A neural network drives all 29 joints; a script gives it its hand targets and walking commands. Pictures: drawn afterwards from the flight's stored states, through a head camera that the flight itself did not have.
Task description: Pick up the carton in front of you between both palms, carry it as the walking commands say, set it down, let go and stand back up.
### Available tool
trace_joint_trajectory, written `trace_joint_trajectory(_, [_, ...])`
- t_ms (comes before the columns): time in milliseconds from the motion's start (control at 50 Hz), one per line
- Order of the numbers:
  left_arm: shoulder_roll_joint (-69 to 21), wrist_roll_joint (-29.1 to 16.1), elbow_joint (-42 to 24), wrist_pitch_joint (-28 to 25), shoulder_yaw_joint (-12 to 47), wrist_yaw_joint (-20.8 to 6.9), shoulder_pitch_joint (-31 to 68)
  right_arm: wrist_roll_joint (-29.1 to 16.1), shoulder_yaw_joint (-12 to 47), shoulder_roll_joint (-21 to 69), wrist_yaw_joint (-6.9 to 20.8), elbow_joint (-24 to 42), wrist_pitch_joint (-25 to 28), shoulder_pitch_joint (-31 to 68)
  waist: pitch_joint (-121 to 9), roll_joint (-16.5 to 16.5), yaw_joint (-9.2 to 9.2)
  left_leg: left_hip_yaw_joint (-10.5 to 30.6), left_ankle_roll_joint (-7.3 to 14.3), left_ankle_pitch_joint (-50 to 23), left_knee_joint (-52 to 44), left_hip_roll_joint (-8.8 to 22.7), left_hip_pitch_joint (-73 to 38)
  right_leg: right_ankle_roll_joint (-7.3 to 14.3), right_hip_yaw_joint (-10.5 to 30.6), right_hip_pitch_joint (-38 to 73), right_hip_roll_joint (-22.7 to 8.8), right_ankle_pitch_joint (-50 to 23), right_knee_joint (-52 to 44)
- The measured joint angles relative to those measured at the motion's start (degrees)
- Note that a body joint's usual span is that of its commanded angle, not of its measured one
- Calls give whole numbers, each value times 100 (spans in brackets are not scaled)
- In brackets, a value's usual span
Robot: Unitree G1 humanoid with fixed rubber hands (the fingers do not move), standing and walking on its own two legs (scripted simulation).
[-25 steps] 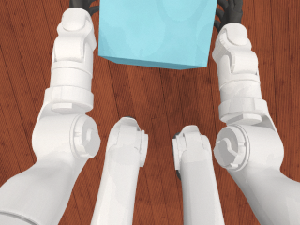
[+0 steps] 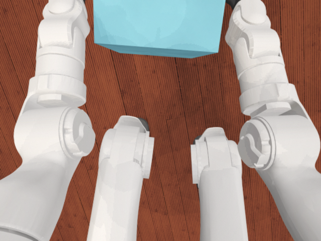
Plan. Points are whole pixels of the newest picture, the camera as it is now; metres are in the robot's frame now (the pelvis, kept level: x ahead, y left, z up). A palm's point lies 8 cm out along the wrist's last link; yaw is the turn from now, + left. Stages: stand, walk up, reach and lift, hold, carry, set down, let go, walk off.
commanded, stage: set down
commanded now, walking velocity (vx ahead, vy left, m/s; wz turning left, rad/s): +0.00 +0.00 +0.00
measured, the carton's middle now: (159, 4) +0.55 +0.09 -0.25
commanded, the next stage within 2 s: none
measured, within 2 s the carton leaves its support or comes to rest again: rests again in 0.12 s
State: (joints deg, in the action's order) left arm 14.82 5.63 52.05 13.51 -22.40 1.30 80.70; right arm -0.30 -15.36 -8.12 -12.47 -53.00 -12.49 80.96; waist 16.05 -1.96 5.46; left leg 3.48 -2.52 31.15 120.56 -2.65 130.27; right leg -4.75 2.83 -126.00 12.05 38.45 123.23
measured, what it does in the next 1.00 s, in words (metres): stands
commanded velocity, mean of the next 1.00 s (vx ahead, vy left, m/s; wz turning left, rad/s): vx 0.00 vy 0.00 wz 0.00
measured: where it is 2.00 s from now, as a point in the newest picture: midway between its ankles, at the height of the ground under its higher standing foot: (168, 165)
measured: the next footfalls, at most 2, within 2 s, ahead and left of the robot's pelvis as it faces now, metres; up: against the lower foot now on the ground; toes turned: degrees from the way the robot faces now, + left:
none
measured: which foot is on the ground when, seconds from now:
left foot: down 0.00-1.00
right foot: down 0.00-1.00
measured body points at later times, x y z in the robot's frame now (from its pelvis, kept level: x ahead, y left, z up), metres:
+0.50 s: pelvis -0.01 +0.00 -0.01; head +0.36 +0.04 +0.23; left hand +0.53 +0.24 -0.19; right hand +0.56 -0.07 -0.19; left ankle +0.11 +0.13 -0.36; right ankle +0.09 -0.12 -0.36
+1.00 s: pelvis -0.01 +0.00 -0.02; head +0.38 +0.04 +0.19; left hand +0.52 +0.27 -0.23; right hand +0.56 -0.10 -0.23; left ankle +0.11 +0.13 -0.36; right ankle +0.09 -0.11 -0.36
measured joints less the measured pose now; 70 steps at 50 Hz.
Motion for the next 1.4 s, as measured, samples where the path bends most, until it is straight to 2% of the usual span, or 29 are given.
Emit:
trace_joint_trajectory(320, [271,-43,392,-128,146,-130,199,-82,94,-180,290,-474,151,405,635,-133,-37,-52,39,-3,213,125,-220,74,-76,170,-64,-51,221])
trace_joint_trajectory(660, [338,247,544,-201,-181,-599,377,439,-436,-190,848,-551,252,539,871,-91,-31,-119,108,-34,369,197,-245,115,-121,189,-188,-83,387])
trace_joint_trajectory(740, [352,330,605,-257,-281,-702,476,560,-519,-193,904,-537,302,600,985,-99,-26,-131,115,-31,390,217,-283,127,-127,217,-209,-86,414])
trace_joint_trajectory(820, [377,338,773,-459,-339,-656,613,601,-477,-288,952,-613,411,701,1159,-87,-8,-146,124,-9,425,237,-345,122,-129,279,-225,-67,448])
trace_joint_trajectory(880, [488,206,1135,-655,-181,-498,722,485,-213,-437,854,-808,504,797,1339,-48,-11,-156,137,18,457,247,-404,105,-131,354,-247,-34,469])
trace_joint_trajectory(940, [692,-239,1474,-877,144,-187,657,30,228,-646,649,-1042,594,759,1393,-16,-52,-182,174,47,490,272,-378,99,-144,347,-309,4,491])
trace_joint_trajectory(1000, [932,-744,1635,-1058,475,4,596,-489,668,-897,540,-1090,678,686,1380,8,-69,-233,232,71,539,327,-303,149,-179,267,-416,15,533])
trace_joint_trajectory(1060, [1157,-1207,1680,-1157,780,51,630,-911,1039,-1106,499,-998,726,668,1373,36,-80,-291,287,68,596,371,-240,187,-198,197,-514,4,596])
trace_joint_trajectory(1140, [1353,-1650,1652,-1144,1098,43,688,-1157,1251,-1203,451,-859,709,679,1286,76,-121,-329,329,22,639,378,-168,202,-202,136,-581,-21,653])
trace_joint_trajectory(1260, [1323,-1800,1304,-951,1273,98,658,-1182,1198,-1157,336,-476,532,538,968,90,-154,-294,313,-92,480,306,-161,225,-239,159,-657,-95,498])
trace_joint_trajectory(1340, [1204,-1677,956,-721,1223,163,497,-1083,1055,-1047,238,-190,326,374,633,57,-141,-257,280,-126,169,262,-337,263,-255,332,-685,-141,179])
trace_joint_trajectory(1400, [1111,-1520,904,-578,1125,150,362,-891,843,-923,228,-238,208,297,245,37,-126,-232,257,-157,-167,234,-466,285,-257,452,-699,-193,-169])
